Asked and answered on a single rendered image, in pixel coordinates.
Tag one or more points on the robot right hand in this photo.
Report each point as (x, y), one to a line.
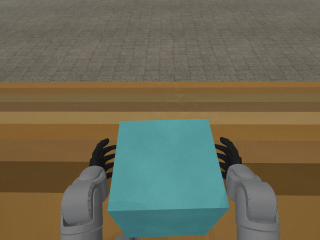
(231, 158)

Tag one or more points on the left robot forearm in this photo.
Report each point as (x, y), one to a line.
(81, 211)

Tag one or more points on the robot left hand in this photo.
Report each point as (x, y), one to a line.
(98, 158)

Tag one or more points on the carton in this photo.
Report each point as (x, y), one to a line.
(166, 179)

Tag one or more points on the right robot forearm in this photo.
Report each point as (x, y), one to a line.
(256, 206)

